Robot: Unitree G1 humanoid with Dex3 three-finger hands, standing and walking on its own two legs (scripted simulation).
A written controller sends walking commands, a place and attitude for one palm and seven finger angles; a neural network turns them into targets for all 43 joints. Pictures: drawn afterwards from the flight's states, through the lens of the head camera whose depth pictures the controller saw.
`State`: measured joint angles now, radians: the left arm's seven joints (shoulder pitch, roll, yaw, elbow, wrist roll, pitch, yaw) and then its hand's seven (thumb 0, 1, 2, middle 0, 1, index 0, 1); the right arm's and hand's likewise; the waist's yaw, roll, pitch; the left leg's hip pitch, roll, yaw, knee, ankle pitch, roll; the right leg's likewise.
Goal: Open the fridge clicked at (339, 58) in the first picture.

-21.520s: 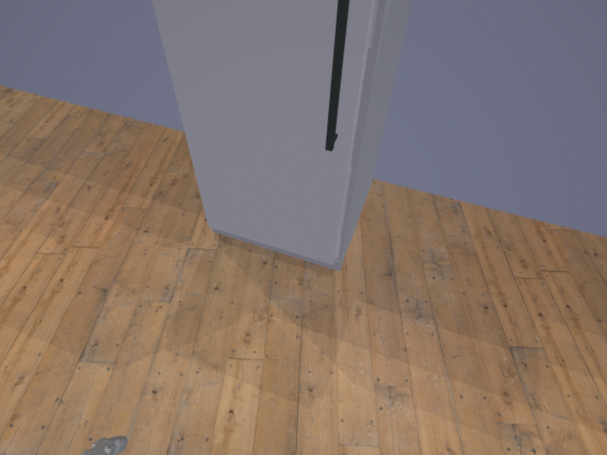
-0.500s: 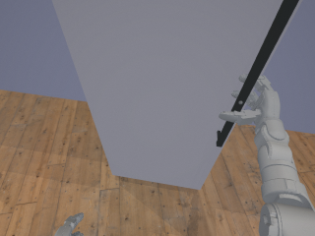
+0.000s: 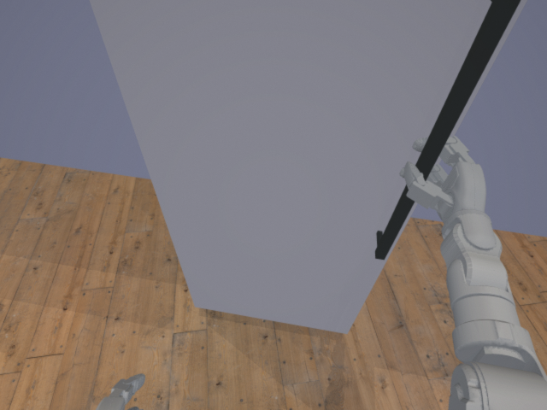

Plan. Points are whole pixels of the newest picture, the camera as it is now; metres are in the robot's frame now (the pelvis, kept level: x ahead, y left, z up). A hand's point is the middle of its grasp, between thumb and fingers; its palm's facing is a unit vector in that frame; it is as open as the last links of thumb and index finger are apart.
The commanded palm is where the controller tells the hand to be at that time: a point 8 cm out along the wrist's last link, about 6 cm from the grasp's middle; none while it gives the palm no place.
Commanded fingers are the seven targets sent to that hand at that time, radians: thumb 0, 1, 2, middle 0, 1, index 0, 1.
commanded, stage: grip the handle and tug to test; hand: right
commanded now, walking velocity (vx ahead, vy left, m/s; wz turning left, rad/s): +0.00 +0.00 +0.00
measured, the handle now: (419, 161) +0.47 -0.18 +0.14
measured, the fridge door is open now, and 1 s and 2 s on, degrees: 0 0 27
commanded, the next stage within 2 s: pull the door a little, standing still in 0.72 s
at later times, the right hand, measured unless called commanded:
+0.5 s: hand (410, 183) +0.42 -0.16 +0.14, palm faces +0.10 +1.00 +0.02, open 5.6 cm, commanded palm +0.37 -0.21 +0.14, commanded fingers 0.00 -0.90 -0.90 0.45 1.40 0.45 1.40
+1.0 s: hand (409, 185) +0.41 -0.15 +0.14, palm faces +0.11 +0.99 +0.02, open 5.8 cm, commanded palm +0.36 -0.20 +0.14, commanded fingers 0.00 -0.90 -0.90 0.45 1.40 0.45 1.40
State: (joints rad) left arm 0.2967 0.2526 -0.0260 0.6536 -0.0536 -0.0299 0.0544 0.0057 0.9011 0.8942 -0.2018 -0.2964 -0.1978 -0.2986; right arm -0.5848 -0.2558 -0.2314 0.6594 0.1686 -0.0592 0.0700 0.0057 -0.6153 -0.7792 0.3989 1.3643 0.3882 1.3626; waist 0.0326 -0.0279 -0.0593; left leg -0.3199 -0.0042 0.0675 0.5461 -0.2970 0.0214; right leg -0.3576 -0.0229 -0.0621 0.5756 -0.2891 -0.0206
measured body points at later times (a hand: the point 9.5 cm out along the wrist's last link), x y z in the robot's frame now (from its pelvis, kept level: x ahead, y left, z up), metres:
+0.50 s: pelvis +0.00 +0.01 +0.00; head +0.01 +0.02 +0.45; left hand +0.10 +0.26 -0.11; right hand +0.41 -0.21 +0.14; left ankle -0.01 +0.11 -0.73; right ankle +0.00 -0.10 -0.73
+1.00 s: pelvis +0.03 +0.01 +0.00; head +0.04 +0.02 +0.45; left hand +0.17 +0.26 -0.09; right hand +0.40 -0.21 +0.14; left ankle -0.01 +0.11 -0.73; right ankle +0.00 -0.10 -0.73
